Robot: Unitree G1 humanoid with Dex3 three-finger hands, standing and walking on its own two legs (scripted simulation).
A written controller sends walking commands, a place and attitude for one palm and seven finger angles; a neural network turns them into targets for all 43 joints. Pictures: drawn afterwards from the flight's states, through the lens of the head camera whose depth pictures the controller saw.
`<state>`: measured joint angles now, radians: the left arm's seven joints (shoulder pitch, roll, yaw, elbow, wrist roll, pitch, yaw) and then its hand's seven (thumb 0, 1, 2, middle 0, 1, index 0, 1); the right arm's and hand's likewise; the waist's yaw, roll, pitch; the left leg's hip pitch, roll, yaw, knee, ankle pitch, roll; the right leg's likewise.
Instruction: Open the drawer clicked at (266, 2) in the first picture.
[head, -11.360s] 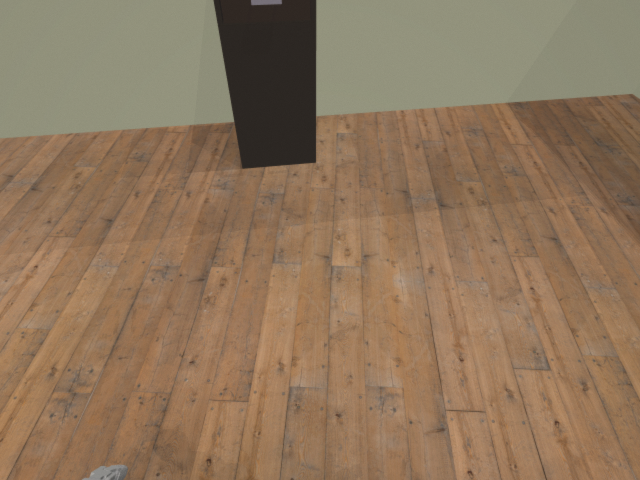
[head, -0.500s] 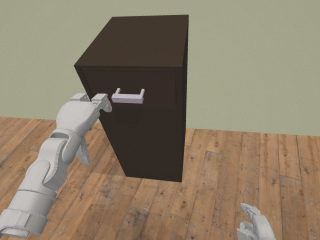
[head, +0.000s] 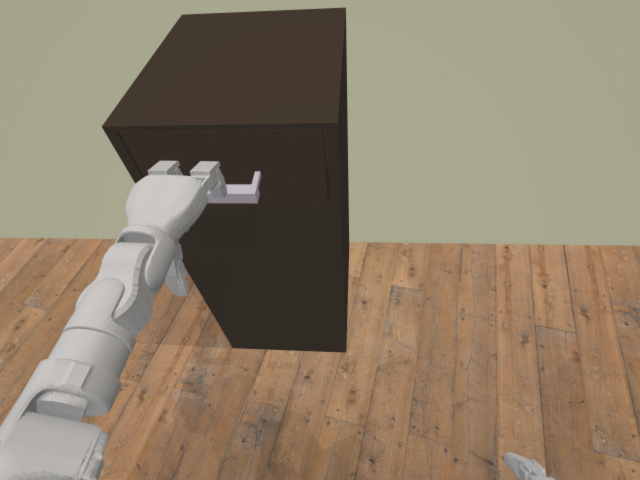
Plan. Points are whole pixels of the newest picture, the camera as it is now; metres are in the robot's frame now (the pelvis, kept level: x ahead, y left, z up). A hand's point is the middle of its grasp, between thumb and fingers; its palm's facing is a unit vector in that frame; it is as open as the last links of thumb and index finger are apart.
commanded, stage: move the hooked fingers above the handle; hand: left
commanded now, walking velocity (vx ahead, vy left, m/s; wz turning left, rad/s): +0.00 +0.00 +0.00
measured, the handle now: (228, 185) +0.57 +0.22 +0.02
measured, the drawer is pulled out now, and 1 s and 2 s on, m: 0.00 0.00 0.00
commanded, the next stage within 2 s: lower the fingers behind the handle in 1.48 s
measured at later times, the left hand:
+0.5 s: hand (206, 197) +0.47 +0.21 +0.08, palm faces +0.00 -0.01 -1.00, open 13.9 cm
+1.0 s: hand (220, 178) +0.52 +0.20 +0.07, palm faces -0.02 +0.00 -1.00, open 13.8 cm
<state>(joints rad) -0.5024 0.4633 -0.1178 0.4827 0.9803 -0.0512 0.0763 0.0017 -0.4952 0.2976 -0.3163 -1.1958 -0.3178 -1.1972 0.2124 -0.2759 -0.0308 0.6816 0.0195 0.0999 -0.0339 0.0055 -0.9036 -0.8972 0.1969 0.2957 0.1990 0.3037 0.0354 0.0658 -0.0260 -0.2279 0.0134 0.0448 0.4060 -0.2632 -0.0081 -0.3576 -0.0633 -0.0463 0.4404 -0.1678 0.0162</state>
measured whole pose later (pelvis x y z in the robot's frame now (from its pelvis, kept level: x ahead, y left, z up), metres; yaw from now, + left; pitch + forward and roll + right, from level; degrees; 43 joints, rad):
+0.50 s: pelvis +0.02 +0.00 -0.01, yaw -1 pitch +11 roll +0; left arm -0.73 0.46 -0.07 0.81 1.05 -0.06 0.16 0.00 -0.49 0.30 -0.32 -1.20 -0.32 -1.20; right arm 0.26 -0.27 -0.05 0.69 0.00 0.11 -0.02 0.00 -0.90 -0.90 0.20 0.30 0.20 0.30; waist -0.02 0.05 -0.07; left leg -0.36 0.02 0.05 0.50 -0.32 -0.01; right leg -0.49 -0.06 -0.04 0.52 -0.22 0.02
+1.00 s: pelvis +0.01 +0.00 -0.02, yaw -2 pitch +15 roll +0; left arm -0.93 0.52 -0.02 1.06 1.08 -0.04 0.20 0.00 -0.49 0.30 -0.31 -1.20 -0.33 -1.22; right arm 0.35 -0.28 -0.05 0.70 -0.01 0.10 -0.02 0.00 -0.90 -0.90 0.20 0.30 0.20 0.30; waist -0.10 0.05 -0.09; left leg -0.49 0.04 0.07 0.57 -0.35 0.00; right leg -0.62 -0.04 -0.01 0.57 -0.22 0.02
